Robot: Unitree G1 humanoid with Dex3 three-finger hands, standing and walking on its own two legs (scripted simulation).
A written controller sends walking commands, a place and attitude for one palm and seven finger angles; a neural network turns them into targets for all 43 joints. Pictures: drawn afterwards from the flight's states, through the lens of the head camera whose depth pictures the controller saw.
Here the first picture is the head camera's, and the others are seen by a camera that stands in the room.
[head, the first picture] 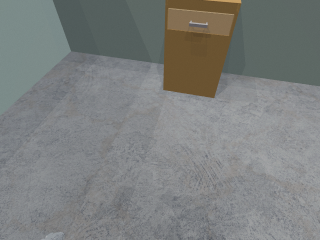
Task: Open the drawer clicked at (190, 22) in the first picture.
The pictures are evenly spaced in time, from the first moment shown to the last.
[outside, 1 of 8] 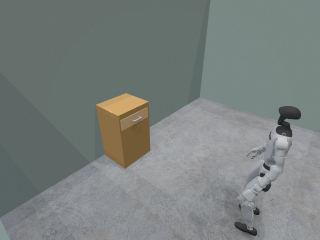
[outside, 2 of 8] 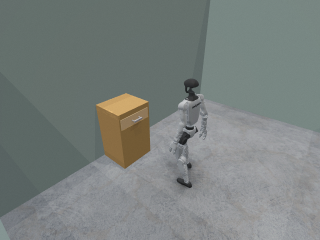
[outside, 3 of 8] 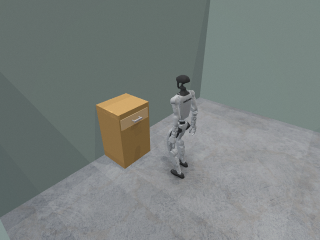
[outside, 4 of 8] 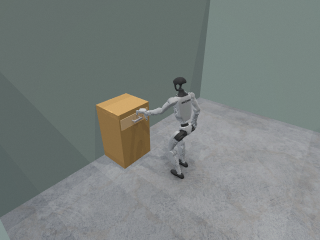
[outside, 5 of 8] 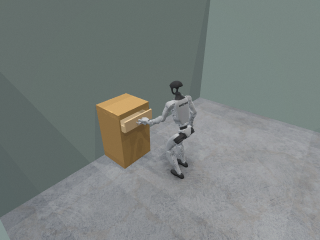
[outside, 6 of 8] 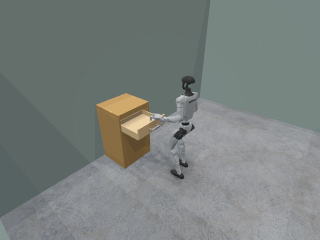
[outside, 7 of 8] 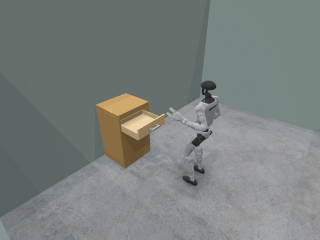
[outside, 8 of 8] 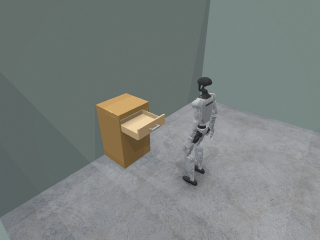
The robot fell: no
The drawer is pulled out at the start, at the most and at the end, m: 0.00 0.30 0.30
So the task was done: yes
